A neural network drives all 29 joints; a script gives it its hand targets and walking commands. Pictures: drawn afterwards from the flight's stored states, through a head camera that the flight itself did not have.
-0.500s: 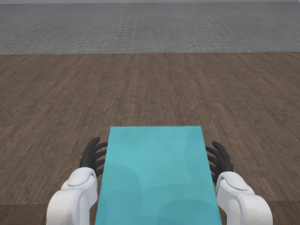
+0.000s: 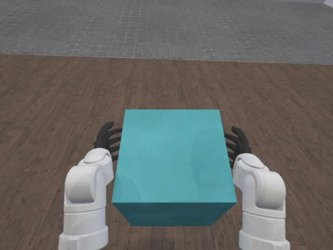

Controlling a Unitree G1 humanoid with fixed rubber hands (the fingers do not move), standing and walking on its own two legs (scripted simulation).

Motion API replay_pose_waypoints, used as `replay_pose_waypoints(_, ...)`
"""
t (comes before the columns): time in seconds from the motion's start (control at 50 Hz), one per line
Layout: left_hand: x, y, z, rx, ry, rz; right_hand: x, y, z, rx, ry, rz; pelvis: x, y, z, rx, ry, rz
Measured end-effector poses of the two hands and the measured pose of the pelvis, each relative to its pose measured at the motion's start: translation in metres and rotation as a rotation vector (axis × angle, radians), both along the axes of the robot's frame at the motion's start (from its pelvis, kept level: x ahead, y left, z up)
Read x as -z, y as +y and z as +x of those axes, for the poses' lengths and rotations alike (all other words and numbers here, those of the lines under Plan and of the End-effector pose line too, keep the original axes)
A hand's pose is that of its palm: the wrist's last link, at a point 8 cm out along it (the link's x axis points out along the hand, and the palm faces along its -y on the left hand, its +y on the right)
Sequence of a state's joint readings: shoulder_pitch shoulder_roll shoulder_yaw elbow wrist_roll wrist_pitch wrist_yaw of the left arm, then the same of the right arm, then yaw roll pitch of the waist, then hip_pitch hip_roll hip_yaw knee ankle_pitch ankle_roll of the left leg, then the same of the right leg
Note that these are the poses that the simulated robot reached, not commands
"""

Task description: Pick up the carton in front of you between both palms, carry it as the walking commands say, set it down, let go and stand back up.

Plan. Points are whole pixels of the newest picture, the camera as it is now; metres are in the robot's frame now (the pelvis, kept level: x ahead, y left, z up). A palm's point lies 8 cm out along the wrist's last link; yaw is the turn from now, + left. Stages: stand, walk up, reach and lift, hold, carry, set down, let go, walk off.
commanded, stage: carry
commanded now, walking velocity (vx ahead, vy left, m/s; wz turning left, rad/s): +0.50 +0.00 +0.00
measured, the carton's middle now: (171, 173) +0.30 +0.00 +0.04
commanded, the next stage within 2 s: none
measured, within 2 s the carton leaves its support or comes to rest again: neither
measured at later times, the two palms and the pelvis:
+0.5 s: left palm (127, 71) +0.67 +0.16 +0.09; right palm (211, 77) +0.68 -0.14 +0.09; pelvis +0.35 +0.01 -0.02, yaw +1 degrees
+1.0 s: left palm (132, 46) +1.01 +0.19 +0.03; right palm (192, 50) +1.01 -0.11 +0.03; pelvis +0.69 +0.03 -0.07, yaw +0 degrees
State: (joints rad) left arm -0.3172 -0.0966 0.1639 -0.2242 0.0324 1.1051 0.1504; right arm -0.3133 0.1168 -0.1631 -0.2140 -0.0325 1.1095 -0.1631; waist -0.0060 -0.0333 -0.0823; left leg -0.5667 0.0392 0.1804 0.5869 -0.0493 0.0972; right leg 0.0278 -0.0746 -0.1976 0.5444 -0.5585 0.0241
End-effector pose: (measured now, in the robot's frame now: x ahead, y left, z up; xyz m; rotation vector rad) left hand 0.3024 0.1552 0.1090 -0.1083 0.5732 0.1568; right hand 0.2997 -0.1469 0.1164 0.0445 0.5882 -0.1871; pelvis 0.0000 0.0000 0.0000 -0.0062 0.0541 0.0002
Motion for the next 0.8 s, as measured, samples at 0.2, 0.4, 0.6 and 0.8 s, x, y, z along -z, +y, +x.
replay_pose_waypoints(0.2,0.028,0.010,0.161,0.014,0.127,-0.049,0.034,0.012,0.144,0.076,0.122,0.066,-0.020,0.028,0.111,0.004,0.047,-0.010)
replay_pose_waypoints(0.4,0.008,0.011,0.296,-0.019,-0.013,-0.024,0.017,0.012,0.293,0.044,-0.014,0.099,-0.013,0.020,0.262,-0.009,0.057,0.008)
replay_pose_waypoints(0.6,0.037,0.010,0.415,-0.086,0.051,0.014,0.050,0.011,0.437,-0.058,0.051,0.082,0.021,-0.002,0.411,-0.020,0.032,0.019)
replay_pose_waypoints(0.8,0.036,0.022,0.548,-0.103,0.027,-0.011,0.052,0.025,0.569,-0.052,0.028,0.100,0.016,0.002,0.535,-0.016,0.049,0.021)
